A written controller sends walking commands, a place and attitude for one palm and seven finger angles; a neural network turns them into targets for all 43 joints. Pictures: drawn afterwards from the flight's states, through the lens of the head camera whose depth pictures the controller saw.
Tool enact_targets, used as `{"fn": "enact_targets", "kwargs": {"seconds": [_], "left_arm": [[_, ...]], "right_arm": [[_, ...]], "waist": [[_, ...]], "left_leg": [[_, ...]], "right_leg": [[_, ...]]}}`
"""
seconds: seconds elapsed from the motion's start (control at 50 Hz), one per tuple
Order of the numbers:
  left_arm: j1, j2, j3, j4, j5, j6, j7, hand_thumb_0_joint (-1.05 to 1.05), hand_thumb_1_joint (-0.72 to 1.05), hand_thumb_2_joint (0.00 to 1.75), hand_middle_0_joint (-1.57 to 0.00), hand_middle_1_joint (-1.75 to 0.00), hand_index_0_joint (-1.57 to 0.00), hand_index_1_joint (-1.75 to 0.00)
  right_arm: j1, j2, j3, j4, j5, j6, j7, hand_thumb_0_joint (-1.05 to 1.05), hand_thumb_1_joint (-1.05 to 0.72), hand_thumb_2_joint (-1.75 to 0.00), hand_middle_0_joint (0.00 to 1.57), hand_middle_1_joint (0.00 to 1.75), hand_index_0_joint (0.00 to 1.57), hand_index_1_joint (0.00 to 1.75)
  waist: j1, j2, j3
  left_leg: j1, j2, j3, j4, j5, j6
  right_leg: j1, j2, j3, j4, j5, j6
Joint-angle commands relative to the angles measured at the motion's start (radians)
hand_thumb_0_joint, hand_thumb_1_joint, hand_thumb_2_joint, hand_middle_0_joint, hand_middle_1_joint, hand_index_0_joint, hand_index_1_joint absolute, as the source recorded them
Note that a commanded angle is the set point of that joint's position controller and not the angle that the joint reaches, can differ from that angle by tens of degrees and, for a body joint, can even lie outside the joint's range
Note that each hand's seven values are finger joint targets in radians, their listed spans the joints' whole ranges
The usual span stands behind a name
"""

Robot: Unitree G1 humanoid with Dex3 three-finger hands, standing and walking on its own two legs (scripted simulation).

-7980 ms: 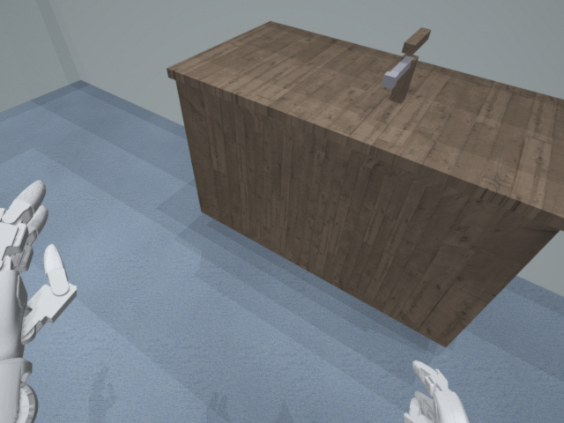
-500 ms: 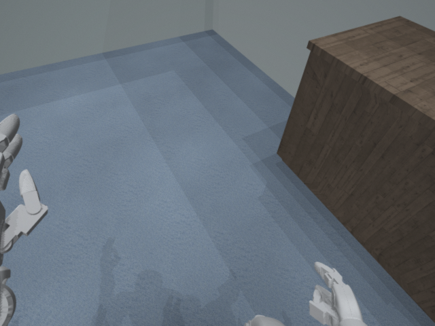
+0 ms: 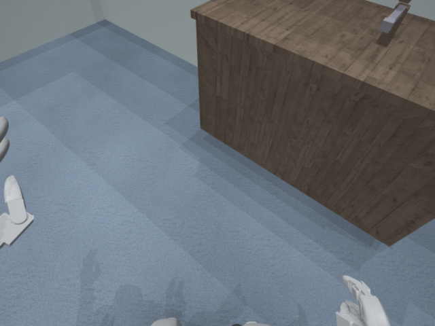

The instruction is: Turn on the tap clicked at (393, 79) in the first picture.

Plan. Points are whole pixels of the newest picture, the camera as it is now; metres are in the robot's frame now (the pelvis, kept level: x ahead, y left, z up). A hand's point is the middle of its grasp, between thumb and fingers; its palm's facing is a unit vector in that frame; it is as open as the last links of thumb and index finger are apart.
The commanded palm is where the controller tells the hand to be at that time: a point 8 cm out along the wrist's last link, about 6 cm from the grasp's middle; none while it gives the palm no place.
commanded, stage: turn to face it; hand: left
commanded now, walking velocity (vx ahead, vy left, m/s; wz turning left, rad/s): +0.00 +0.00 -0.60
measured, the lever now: (386, 25) +0.88 -0.44 +0.12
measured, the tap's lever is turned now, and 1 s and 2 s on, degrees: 0 0 0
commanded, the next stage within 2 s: take the last steps up to it in 1.54 s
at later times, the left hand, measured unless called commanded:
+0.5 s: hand (148, 228) +0.21 +0.10 +0.17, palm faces +0.07 -0.86 -0.50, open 7.4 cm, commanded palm +0.16 +0.17 +0.18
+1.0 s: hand (222, 255) +0.18 +0.01 +0.18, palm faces -0.15 -0.88 -0.46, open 7.4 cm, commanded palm +0.16 +0.08 +0.18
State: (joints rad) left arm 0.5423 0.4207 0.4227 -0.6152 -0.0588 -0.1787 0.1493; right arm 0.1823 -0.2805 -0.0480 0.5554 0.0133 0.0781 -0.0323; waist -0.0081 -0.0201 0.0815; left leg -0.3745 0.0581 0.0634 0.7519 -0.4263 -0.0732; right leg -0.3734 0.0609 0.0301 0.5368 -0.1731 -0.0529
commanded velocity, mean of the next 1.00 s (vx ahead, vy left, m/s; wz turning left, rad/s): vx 0.00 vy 0.00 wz -0.60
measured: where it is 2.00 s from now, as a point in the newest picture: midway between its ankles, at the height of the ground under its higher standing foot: outside the picture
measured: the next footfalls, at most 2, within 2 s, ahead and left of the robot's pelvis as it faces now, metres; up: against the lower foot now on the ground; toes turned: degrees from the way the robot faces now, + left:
left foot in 0.04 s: +0.05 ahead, +0.14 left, +0.00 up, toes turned +4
right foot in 0.34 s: -0.02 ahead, -0.16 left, +0.00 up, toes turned -19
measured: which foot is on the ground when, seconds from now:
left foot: up 0.00-0.02, down 0.04-0.34, up 0.36-0.68, down 0.70-1.00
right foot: down 0.00-0.06, up 0.08-0.32, down 0.34-0.72, up 0.74-0.98, down 1.00-1.00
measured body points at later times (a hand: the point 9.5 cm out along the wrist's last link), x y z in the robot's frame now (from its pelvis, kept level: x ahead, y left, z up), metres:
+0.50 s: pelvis -0.07 -0.05 -0.01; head -0.02 -0.08 +0.44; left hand +0.20 +0.15 +0.20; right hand +0.01 -0.31 -0.12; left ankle -0.04 +0.09 -0.66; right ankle -0.06 -0.15 -0.73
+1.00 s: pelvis -0.14 -0.05 -0.01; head -0.11 -0.08 +0.44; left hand +0.19 +0.06 +0.20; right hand -0.10 -0.31 -0.10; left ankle -0.03 +0.08 -0.73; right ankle -0.19 -0.16 -0.73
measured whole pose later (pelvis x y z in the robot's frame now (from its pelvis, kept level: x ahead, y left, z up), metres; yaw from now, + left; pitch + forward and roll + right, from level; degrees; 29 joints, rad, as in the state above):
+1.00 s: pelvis -0.14 -0.05 -0.01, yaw -36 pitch -1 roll -1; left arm 0.43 0.39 0.37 -0.53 -0.03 -0.17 0.14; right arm 0.21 -0.14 0.04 0.49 0.02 -0.02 0.01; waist 0.03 0.05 0.09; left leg -0.29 0.24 0.21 0.65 -0.30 -0.09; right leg -0.30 -0.03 -0.11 0.63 -0.35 0.05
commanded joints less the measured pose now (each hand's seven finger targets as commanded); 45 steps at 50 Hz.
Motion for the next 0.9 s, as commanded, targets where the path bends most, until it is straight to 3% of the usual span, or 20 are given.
{"fn": "enact_targets", "kwargs": {"seconds": [0.0, 0.04, 0.06, 0.12, 0.24, 0.28, 0.3, 0.32, 0.34, 0.36, 0.42, 0.58, 0.64, 0.66, 0.68, 0.7, 0.72, 0.76, 0.8, 0.88], "left_arm": [[-0.091, 0.139, 0.077, -0.186, 0.011, -0.051, 0.018, 0.00, 0.90, 0.90, -0.20, -0.30, -0.20, -0.30], [-0.115, 0.156, 0.104, -0.177, 0.033, -0.072, 0.010, 0.00, 0.90, 0.90, -0.20, -0.30, -0.20, -0.30], [-0.141, 0.157, 0.097, -0.165, 0.041, -0.076, 0.010, 0.00, 0.90, 0.90, -0.20, -0.30, -0.20, -0.30], [-0.196, 0.094, 0.016, -0.180, 0.045, -0.077, 0.000, 0.00, 0.90, 0.90, -0.20, -0.30, -0.20, -0.30], [-0.196, 0.089, 0.014, -0.122, 0.029, -0.060, -0.004, 0.00, 0.90, 0.90, -0.20, -0.30, -0.20, -0.30], [-0.185, 0.116, 0.045, -0.118, 0.026, -0.061, -0.005, 0.00, 0.90, 0.90, -0.20, -0.30, -0.20, -0.30], [-0.156, 0.130, 0.057, -0.098, 0.030, -0.055, -0.003, 0.00, 0.90, 0.90, -0.20, -0.30, -0.20, -0.30], [-0.172, 0.175, 0.087, -0.114, 0.030, -0.066, 0.005, 0.00, 0.90, 0.90, -0.20, -0.30, -0.20, -0.30], [-0.126, 0.213, 0.153, -0.074, 0.019, -0.063, 0.017, 0.00, 0.90, 0.90, -0.20, -0.30, -0.20, -0.30], [-0.098, 0.196, 0.134, -0.098, -0.005, -0.047, 0.012, 0.00, 0.90, 0.90, -0.20, -0.30, -0.20, -0.30], [-0.011, 0.176, 0.163, -0.169, -0.014, -0.061, 0.015, 0.00, 0.90, 0.90, -0.20, -0.30, -0.20, -0.30], [-0.013, 0.148, 0.122, -0.140, -0.001, -0.050, 0.022, 0.00, 0.90, 0.90, -0.20, -0.30, -0.20, -0.30], [-0.059, 0.141, 0.092, -0.160, 0.010, -0.050, 0.019, 0.00, 0.90, 0.90, -0.20, -0.30, -0.20, -0.30], [-0.077, 0.141, 0.086, -0.170, 0.012, -0.054, 0.016, 0.00, 0.90, 0.90, -0.20, -0.30, -0.20, -0.30], [-0.117, 0.139, 0.079, -0.199, 0.018, -0.064, 0.011, 0.00, 0.90, 0.90, -0.20, -0.30, -0.20, -0.30], [-0.135, 0.153, 0.094, -0.216, 0.028, -0.074, 0.008, 0.00, 0.90, 0.90, -0.20, -0.30, -0.20, -0.30], [-0.142, 0.170, 0.105, -0.201, 0.046, -0.082, 0.013, 0.00, 0.90, 0.90, -0.20, -0.30, -0.20, -0.30], [-0.150, 0.105, 0.038, -0.162, 0.044, -0.076, 0.002, 0.00, 0.90, 0.90, -0.20, -0.30, -0.20, -0.30], [-0.180, 0.091, 0.013, -0.180, 0.040, -0.067, 0.002, 0.00, 0.90, 0.90, -0.20, -0.30, -0.20, -0.30], [-0.193, 0.090, 0.008, -0.123, 0.031, -0.059, -0.001, 0.00, 0.90, 0.90, -0.20, -0.30, -0.20, -0.30]], "right_arm": [[-0.045, -0.056, -0.007, -0.165, 0.006, -0.060, -0.003, 0.00, -0.90, -0.90, 0.20, 0.30, 0.20, 0.30], [-0.074, -0.068, -0.012, -0.188, -0.003, -0.070, -0.013, 0.00, -0.90, -0.90, 0.20, 0.30, 0.20, 0.30], [-0.091, -0.040, -0.002, -0.189, -0.014, -0.080, -0.012, 0.00, -0.90, -0.90, 0.20, 0.30, 0.20, 0.30], [-0.069, -0.053, -0.015, -0.173, 0.006, -0.107, 0.011, 0.00, -0.90, -0.90, 0.20, 0.30, 0.20, 0.30], [-0.012, -0.069, -0.009, -0.173, 0.005, -0.145, 0.032, 0.00, -0.90, -0.90, 0.20, 0.30, 0.20, 0.30], [-0.002, -0.062, -0.009, -0.171, 0.006, -0.152, 0.034, 0.00, -0.90, -0.90, 0.20, 0.30, 0.20, 0.30], [0.007, -0.050, -0.010, -0.171, 0.012, -0.150, 0.036, 0.00, -0.90, -0.90, 0.20, 0.30, 0.20, 0.30], [-0.008, -0.018, 0.005, -0.181, 0.012, -0.147, 0.035, 0.00, -0.90, -0.90, 0.20, 0.30, 0.20, 0.30], [-0.062, -0.004, 0.022, -0.194, 0.006, -0.143, 0.028, 0.00, -0.90, -0.90, 0.20, 0.30, 0.20, 0.30], [-0.074, -0.012, 0.004, -0.189, 0.017, -0.127, 0.025, 0.00, -0.90, -0.90, 0.20, 0.30, 0.20, 0.30], [-0.108, 0.019, 0.033, -0.163, 0.008, -0.072, 0.026, 0.00, -0.90, -0.90, 0.20, 0.30, 0.20, 0.30], [-0.102, -0.030, 0.004, -0.164, 0.003, -0.052, 0.007, 0.00, -0.90, -0.90, 0.20, 0.30, 0.20, 0.30], [-0.068, -0.041, 0.005, -0.166, 0.007, -0.052, 0.008, 0.00, -0.90, -0.90, 0.20, 0.30, 0.20, 0.30], [-0.054, -0.049, -0.001, -0.164, 0.005, -0.054, 0.003, 0.00, -0.90, -0.90, 0.20, 0.30, 0.20, 0.30], [-0.058, -0.072, -0.010, -0.177, -0.001, -0.059, -0.002, 0.00, -0.90, -0.90, 0.20, 0.30, 0.20, 0.30], [-0.075, -0.075, -0.014, -0.191, 0.000, -0.062, -0.008, 0.00, -0.90, -0.90, 0.20, 0.30, 0.20, 0.30], [-0.089, -0.042, -0.001, -0.186, -0.012, -0.073, -0.011, 0.00, -0.90, -0.90, 0.20, 0.30, 0.20, 0.30], [-0.068, -0.043, -0.009, -0.175, -0.002, -0.086, 0.004, 0.00, -0.90, -0.90, 0.20, 0.30, 0.20, 0.30], [-0.056, -0.053, -0.014, -0.178, 0.014, -0.102, 0.019, 0.00, -0.90, -0.90, 0.20, 0.30, 0.20, 0.30], [-0.021, -0.072, -0.013, -0.175, 0.006, -0.130, 0.030, 0.00, -0.90, -0.90, 0.20, 0.30, 0.20, 0.30]], "waist": [[0.012, 0.006, -0.199], [0.034, 0.346, -0.148], [0.026, 0.354, -0.098], [0.027, 0.265, -0.052], [0.009, 0.313, -0.086], [0.021, 0.247, -0.135], [0.020, 0.148, -0.164], [0.024, -0.098, -0.168], [0.052, -0.247, -0.193], [0.045, -0.287, -0.233], [0.027, -0.084, -0.261], [0.047, -0.121, -0.214], [0.028, -0.065, -0.219], [0.018, -0.023, -0.213], [0.016, 0.096, -0.169], [0.034, 0.316, -0.148], [0.034, 0.377, -0.135], [0.022, 0.258, -0.059], [0.027, 0.259, -0.072], [0.008, 0.291, -0.071]], "left_leg": [[0.282, 0.069, -0.044, -0.369, 0.095, 0.052], [0.251, 0.388, -0.289, -0.499, 0.181, 0.201], [0.082, 0.442, -0.326, -0.538, 0.124, 0.239], [0.112, 0.350, -0.057, -0.424, 0.313, 0.183], [0.121, 0.314, 0.057, -0.333, 0.392, 0.110], [0.113, 0.289, 0.090, -0.195, 0.372, 0.077], [0.086, 0.247, 0.114, -0.068, 0.303, 0.052], [-0.074, 0.142, 0.140, 0.135, 0.048, 0.007], [-0.240, 0.047, 0.064, 0.325, -0.217, -0.017], [-0.242, 0.058, -0.056, 0.435, -0.164, -0.015], [-0.261, 0.068, -0.081, 0.465, -0.037, -0.028], [0.000, 0.004, -0.017, 0.012, -0.021, 0.001], [0.172, 0.009, -0.014, -0.241, 0.056, 0.023], [0.265, 0.046, -0.025, -0.345, 0.080, 0.046], [0.304, 0.176, -0.155, -0.433, 0.069, 0.106], [0.314, 0.343, -0.267, -0.488, 0.189, 0.171], [0.179, 0.432, -0.315, -0.523, 0.164, 0.223], [0.115, 0.384, -0.154, -0.451, 0.309, 0.222], [0.153, 0.330, 0.011, -0.399, 0.396, 0.161], [0.121, 0.325, 0.045, -0.370, 0.417, 0.123]], "right_leg": [[-0.031, -0.193, 0.260, -0.073, -0.098, -0.021], [-0.197, -0.030, 0.036, 0.369, -0.350, 0.074], [-0.153, -0.057, 0.006, 0.604, -0.337, 0.088], [-0.183, -0.104, -0.050, 0.573, -0.299, 0.109], [0.047, -0.055, -0.186, 0.164, -0.261, 0.117], [0.176, -0.049, -0.189, -0.006, -0.124, 0.104], [0.231, -0.110, -0.114, -0.091, -0.016, 0.068], [0.335, -0.258, 0.115, -0.126, 0.340, -0.012], [0.350, -0.380, 0.341, -0.139, 0.589, -0.098], [0.339, -0.398, 0.390, -0.152, 0.537, -0.103], [0.377, -0.338, 0.244, -0.099, 0.445, -0.121], [0.153, -0.289, 0.325, -0.203, 0.066, -0.124], [0.074, -0.253, 0.327, -0.170, -0.015, -0.071], [-0.002, -0.209, 0.300, -0.112, -0.061, -0.031], [-0.123, -0.123, 0.237, 0.011, -0.155, 0.015], [-0.217, -0.034, 0.082, 0.268, -0.322, 0.062], [-0.184, -0.052, 0.000, 0.544, -0.345, 0.083], [-0.198, -0.100, 0.002, 0.630, -0.301, 0.097], [-0.159, -0.106, -0.081, 0.484, -0.275, 0.110], [0.006, -0.074, -0.164, 0.232, -0.269, 0.118]]}}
